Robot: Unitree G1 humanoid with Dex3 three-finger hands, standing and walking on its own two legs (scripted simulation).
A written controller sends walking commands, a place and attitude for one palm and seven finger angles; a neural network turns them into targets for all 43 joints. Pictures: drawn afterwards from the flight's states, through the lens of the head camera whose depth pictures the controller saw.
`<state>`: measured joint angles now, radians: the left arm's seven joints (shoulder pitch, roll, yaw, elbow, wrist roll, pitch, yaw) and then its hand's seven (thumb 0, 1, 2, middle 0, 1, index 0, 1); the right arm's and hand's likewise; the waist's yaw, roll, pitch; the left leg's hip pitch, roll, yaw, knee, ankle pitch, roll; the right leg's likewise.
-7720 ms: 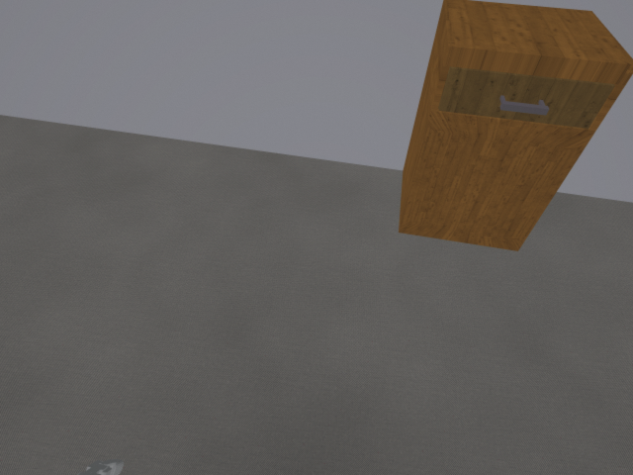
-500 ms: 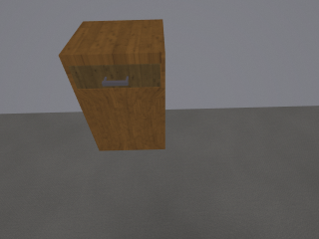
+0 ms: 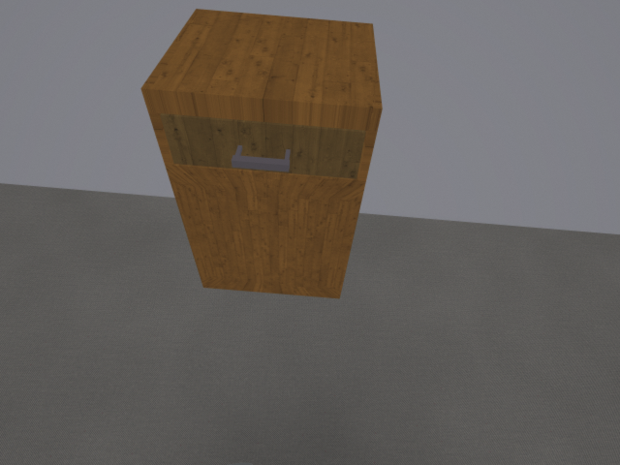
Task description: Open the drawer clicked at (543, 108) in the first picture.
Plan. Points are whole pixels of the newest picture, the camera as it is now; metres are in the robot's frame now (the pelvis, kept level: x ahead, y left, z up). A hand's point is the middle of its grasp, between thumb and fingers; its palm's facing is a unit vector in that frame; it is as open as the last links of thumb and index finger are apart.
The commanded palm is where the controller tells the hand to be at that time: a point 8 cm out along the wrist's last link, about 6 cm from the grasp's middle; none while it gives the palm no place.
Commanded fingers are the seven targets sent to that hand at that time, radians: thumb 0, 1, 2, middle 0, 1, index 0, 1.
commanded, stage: take the last steps up to it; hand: left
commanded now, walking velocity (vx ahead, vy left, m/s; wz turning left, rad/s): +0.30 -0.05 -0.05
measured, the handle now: (262, 157) +0.75 +0.18 -0.09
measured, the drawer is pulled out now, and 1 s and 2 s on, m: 0.00 0.00 0.00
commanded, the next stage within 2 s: come to a stop and stand still in 0.42 s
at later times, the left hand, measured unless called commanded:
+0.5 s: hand (244, 365) +0.29 +0.13 -0.15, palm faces -0.03 -0.98 -0.21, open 7.4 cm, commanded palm none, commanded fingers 0.00 0.90 0.90 -0.20 -0.30 -0.20 -0.30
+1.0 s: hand (223, 383) +0.26 +0.16 -0.17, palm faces +0.04 -0.97 -0.23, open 7.4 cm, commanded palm none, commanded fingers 0.00 0.90 0.90 -0.20 -0.30 -0.20 -0.30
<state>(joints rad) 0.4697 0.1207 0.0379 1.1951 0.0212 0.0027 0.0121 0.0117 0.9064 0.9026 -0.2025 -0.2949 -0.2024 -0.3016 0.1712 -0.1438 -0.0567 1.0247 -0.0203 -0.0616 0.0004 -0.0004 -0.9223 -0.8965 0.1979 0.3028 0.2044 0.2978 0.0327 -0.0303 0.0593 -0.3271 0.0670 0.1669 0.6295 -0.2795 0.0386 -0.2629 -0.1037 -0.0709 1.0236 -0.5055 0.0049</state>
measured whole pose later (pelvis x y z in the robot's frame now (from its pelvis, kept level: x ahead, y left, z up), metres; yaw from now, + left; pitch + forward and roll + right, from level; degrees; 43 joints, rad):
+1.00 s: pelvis +0.22 -0.03 +0.01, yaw -2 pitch +0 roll -1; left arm 0.21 0.20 0.06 1.02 0.01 0.06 0.03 0.01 0.91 0.90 -0.20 -0.29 -0.20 -0.30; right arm 0.08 -0.15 -0.03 0.97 -0.02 0.02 -0.03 0.00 -0.91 -0.90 0.20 0.30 0.21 0.30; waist 0.02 -0.02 0.09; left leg -0.31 0.04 0.09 0.49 -0.18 0.03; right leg -0.39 -0.01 -0.01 1.04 -0.52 0.03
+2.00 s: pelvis +0.22 -0.09 +0.01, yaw -1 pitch +0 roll +0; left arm 0.37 0.11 0.00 1.10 0.02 -0.02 0.03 0.01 0.91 0.90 -0.20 -0.29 -0.20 -0.30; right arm 0.31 -0.14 0.00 1.10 -0.01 -0.01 -0.02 0.02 -0.92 -0.90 0.20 0.30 0.20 0.30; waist 0.00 -0.01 0.00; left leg -0.28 0.02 0.02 0.50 -0.22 -0.01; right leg -0.17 0.01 -0.04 0.50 -0.33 -0.02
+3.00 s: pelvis +0.22 -0.03 +0.01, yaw -3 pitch +0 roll -1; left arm 0.32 0.21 0.02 0.94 0.03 0.04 0.01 0.01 0.91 0.90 -0.20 -0.29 -0.20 -0.30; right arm 0.29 -0.19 0.00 0.95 -0.04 0.02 0.00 0.01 -0.91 -0.90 0.20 0.30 0.21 0.30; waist -0.01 0.01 -0.03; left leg -0.31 -0.03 0.08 0.55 -0.25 0.09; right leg -0.34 0.01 -0.04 0.81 -0.49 -0.04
